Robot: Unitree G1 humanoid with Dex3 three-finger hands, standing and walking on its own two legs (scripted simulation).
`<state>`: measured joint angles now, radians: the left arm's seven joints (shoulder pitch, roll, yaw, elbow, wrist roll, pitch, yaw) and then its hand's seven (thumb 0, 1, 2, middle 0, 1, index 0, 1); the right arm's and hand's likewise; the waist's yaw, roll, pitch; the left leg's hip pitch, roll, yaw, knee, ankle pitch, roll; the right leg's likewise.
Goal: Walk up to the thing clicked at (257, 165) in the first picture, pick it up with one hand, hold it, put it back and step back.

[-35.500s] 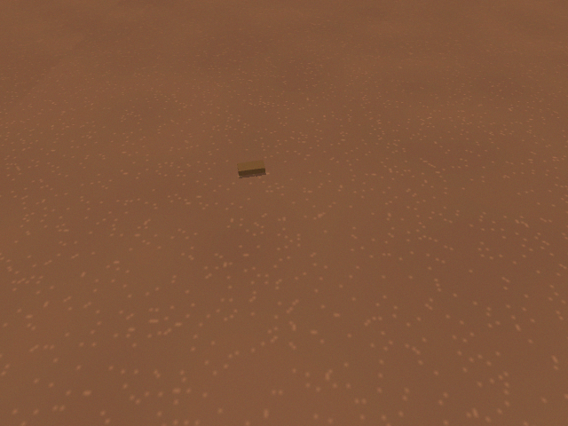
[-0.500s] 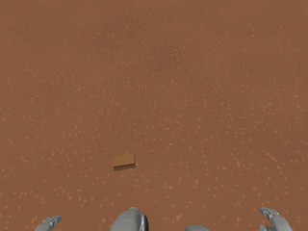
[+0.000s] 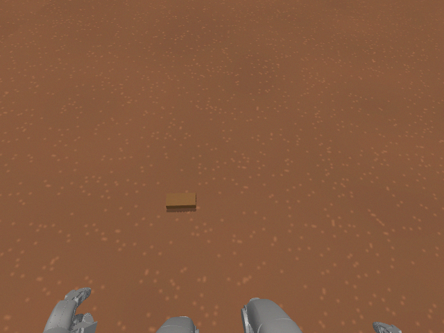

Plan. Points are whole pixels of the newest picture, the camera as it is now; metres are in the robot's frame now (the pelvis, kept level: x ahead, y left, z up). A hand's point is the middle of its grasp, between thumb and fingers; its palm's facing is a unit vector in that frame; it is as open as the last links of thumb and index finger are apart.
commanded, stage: step back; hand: left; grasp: from above
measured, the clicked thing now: (181, 200) +0.71 +0.20 -0.75
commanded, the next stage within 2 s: stand in 1.88 s
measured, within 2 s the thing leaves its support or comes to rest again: neither
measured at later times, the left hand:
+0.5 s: hand out of the picture -0.08 +0.23 -0.13, palm faces +0.01 -0.90 -0.44, open 7.4 cm
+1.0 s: hand out of the picture -0.30 +0.21 -0.14, palm faces -0.01 -0.91 -0.40, open 7.4 cm
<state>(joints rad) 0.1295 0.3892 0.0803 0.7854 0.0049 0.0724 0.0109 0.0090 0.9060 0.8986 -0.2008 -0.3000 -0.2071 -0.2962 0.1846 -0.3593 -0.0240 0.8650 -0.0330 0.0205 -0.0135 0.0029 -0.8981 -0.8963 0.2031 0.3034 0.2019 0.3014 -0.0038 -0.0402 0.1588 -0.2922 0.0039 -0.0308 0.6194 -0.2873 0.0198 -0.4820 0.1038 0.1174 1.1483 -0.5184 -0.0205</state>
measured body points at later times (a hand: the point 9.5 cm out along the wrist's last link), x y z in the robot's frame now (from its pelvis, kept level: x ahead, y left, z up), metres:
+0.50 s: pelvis -0.18 -0.04 -0.01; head -0.12 -0.06 +0.44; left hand -0.08 +0.28 -0.11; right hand -0.09 -0.36 -0.13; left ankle -0.20 +0.09 -0.69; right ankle -0.13 -0.16 -0.73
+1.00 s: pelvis -0.34 -0.06 +0.00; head -0.33 -0.07 +0.45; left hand -0.30 +0.26 -0.12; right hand -0.23 -0.38 -0.12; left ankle -0.27 +0.08 -0.70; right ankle -0.36 -0.17 -0.73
